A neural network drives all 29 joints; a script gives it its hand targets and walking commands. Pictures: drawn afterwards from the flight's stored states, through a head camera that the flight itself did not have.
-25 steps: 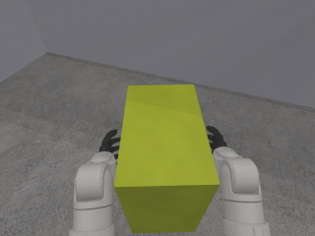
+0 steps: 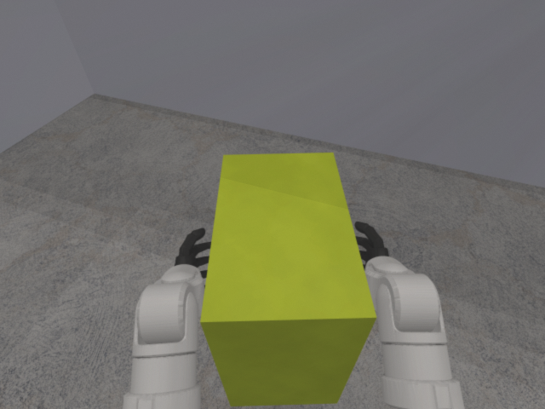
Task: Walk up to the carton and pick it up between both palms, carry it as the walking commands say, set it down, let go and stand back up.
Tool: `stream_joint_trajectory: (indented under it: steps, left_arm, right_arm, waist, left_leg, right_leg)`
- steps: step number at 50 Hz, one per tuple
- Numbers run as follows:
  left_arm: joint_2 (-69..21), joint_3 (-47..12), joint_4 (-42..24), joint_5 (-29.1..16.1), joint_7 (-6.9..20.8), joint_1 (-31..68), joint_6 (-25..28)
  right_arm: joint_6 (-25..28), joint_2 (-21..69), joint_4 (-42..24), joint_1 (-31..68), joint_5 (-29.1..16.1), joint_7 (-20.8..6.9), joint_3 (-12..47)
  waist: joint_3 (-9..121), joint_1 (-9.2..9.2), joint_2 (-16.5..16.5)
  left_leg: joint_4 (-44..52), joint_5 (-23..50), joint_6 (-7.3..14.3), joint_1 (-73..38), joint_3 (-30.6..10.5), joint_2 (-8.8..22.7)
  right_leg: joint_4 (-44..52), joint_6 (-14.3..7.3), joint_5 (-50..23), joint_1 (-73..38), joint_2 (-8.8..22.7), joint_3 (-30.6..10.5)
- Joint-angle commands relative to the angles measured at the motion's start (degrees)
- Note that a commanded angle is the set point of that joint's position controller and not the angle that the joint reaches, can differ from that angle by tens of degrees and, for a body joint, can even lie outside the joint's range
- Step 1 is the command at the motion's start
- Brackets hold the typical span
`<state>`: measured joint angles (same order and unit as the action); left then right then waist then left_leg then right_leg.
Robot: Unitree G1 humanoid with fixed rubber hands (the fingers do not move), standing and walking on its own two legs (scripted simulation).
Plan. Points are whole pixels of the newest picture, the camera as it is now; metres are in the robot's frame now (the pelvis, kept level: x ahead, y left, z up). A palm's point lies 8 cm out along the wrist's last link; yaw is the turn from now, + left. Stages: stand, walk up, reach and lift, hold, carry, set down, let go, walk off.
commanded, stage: carry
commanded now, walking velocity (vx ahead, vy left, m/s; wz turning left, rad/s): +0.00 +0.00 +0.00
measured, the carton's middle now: (281, 281) +0.32 +0.00 +0.02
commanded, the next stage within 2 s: hold in 1.00 s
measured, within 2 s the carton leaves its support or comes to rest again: neither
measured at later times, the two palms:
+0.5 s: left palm (199, 312) +0.25 +0.11 +0.06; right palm (394, 302) +0.25 -0.15 +0.06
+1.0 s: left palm (200, 334) +0.22 +0.11 +0.05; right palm (396, 322) +0.23 -0.15 +0.05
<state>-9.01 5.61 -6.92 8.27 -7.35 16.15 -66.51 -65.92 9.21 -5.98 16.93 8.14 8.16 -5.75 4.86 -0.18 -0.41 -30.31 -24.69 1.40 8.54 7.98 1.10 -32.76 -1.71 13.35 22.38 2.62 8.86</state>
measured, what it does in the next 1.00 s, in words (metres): shifts its weight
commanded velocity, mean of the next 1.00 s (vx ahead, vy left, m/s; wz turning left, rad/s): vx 0.00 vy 0.00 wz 0.00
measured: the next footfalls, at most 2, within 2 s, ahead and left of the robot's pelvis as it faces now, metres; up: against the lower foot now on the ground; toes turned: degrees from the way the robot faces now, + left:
none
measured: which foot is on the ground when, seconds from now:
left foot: down 0.00-1.00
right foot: down 0.00-1.00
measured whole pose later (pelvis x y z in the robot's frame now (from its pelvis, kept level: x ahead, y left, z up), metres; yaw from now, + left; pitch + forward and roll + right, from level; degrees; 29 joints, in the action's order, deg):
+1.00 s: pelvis -0.05 -0.02 +0.00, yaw +1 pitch +0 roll +0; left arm -7.7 4.0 9.1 9.5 -6.3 9.6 -42.5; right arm -42.3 8.0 10.3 11.3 9.6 6.7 -4.2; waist 5.0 -0.8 -0.7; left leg -30.2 -19.7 0.0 10.4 6.4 2.0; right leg -26.4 -3.9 6.0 20.7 1.9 10.5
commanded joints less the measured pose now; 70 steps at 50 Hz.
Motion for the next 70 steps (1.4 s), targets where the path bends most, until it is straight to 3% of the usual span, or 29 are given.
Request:
stream_joint_trajectory:
  steps: [1, 7, 10, 35, 50, 51, 52, 53, 54, 56, 58, 60, 65, 70]
  left_arm:
    - [-56.02, -36.00, -5.71, -21.56, 14.01, 29.36, 3.53]
    - [-53.57, -30.13, 3.16, -16.45, 14.04, 27.84, 7.90]
    - [-53.28, -29.92, 2.82, -16.34, 13.82, 28.71, 10.29]
    - [-45.69, -25.31, 8.39, -11.00, 12.53, 22.01, 24.13]
    - [-41.97, -26.28, 6.49, -10.79, 12.21, 18.61, 27.82]
    - [-45.52, -30.58, 8.40, -10.31, 13.40, 18.57, 26.38]
    - [-45.55, -29.19, 11.47, -8.59, 13.44, 20.28, 28.40]
    - [-46.51, -29.46, 11.73, -8.93, 14.15, 26.71, 29.08]
    - [-48.86, -31.66, 10.94, -10.43, 14.81, 28.74, 29.75]
    - [-50.22, -32.61, 10.32, -11.79, 15.56, 30.56, 30.21]
    - [-50.26, -29.83, 14.07, -11.17, 15.99, 32.06, 30.33]
    - [-50.65, -27.36, 17.64, -10.29, 16.44, 33.10, 30.39]
    - [-53.45, -24.62, 25.22, -8.98, 17.63, 37.87, 30.90]
    - [-55.84, -23.48, 28.22, -8.28, 17.92, 41.02, 31.81]
  right_arm:
    - [2.37, 56.43, -5.79, 28.21, -22.70, -15.12, 36.76]
    - [6.78, 54.13, 2.11, 28.22, -18.41, -15.36, 31.95]
    - [9.18, 54.02, 2.04, 29.27, -18.34, -15.23, 31.82]
    - [23.82, 46.47, 8.75, 22.07, -11.14, -12.76, 26.05]
    - [27.33, 43.34, 8.38, 18.19, -9.64, -11.97, 25.43]
    - [24.94, 53.72, 5.88, 16.67, -13.31, -12.36, 33.05]
    - [25.63, 52.15, 6.55, 19.94, -11.70, -12.59, 32.13]
    - [25.63, 52.49, 6.66, 25.27, -11.34, -12.59, 30.80]
    - [25.54, 53.29, 5.70, 25.00, -11.27, -12.58, 30.67]
    - [25.05, 55.43, 6.06, 25.65, -12.20, -12.71, 31.40]
    - [24.27, 55.71, 9.36, 27.56, -11.66, -13.37, 30.89]
    - [23.80, 55.88, 12.81, 28.84, -10.96, -13.91, 29.46]
    - [23.65, 56.44, 19.79, 32.90, -9.41, -15.25, 24.81]
    - [24.05, 56.58, 23.52, 35.02, -8.60, -16.71, 22.59]
  waist:
    - [19.69, -0.61, 0.28]
    - [16.10, -0.38, 0.76]
    - [15.20, -0.42, 0.73]
    - [16.51, -0.57, 0.81]
    - [13.35, -0.54, 0.42]
    - [8.13, 3.29, -3.33]
    - [7.07, 3.02, -2.12]
    - [8.49, 0.27, -2.47]
    - [11.17, -2.88, -0.59]
    - [14.46, -3.30, 0.59]
    - [12.94, -1.84, 2.21]
    - [10.73, -1.54, 2.93]
    - [8.05, -3.53, 2.37]
    - [6.56, -4.60, 1.16]
  left_leg:
    - [2.75, 29.55, -0.19, -2.30, -4.97, 7.95]
    - [6.65, 15.17, -0.26, 1.22, -5.68, 7.30]
    - [7.66, 12.34, -0.32, 2.29, -6.01, 7.29]
    - [6.08, 11.02, -0.20, 4.33, -7.13, 7.16]
    - [5.40, 11.35, 0.44, 4.39, -7.78, 7.09]
    - [10.06, 17.03, 2.67, 14.22, -14.68, -4.97]
    - [11.18, 14.33, 3.55, 19.03, -16.52, -4.36]
    - [10.92, 12.33, 3.85, 18.93, -17.29, -4.74]
    - [10.12, 14.80, 3.98, 16.57, -17.54, -4.56]
    - [9.58, 16.06, 3.38, 14.75, -17.09, -4.73]
    - [10.01, 12.52, 3.70, 15.95, -16.98, -4.92]
    - [10.44, 9.26, 3.94, 16.08, -17.10, -4.91]
    - [11.63, 4.96, 3.27, 15.41, -17.43, -4.17]
    - [13.38, 4.98, 2.80, 14.96, -17.67, -3.33]
  right_leg:
    - [0.65, -2.34, -27.93, -13.13, 6.99, -6.64]
    - [5.92, -1.86, -15.67, -12.06, 7.38, -8.06]
    - [7.32, -1.66, -12.62, -11.66, 7.41, -8.29]
    - [10.53, -0.94, -9.57, -13.03, 7.64, -9.27]
    - [10.96, -0.77, -5.33, -12.71, 6.82, -8.80]
    - [9.19, -0.75, -12.61, -35.64, -6.14, -15.67]
    - [8.77, -0.68, -12.63, -37.53, -5.44, -17.57]
    - [8.59, -0.18, -11.38, -37.98, -4.90, -18.74]
    - [8.36, 0.66, -14.26, -37.96, -4.51, -19.26]
    - [8.32, 1.31, -14.85, -39.88, -4.53, -18.83]
    - [9.16, 1.93, -10.51, -40.21, -3.98, -19.06]
    - [10.15, 2.13, -6.23, -39.23, -3.59, -19.18]
    - [11.38, 2.65, -1.19, -37.83, -3.86, -18.17]
    - [11.24, 2.93, -3.29, -39.09, -4.97, -16.34]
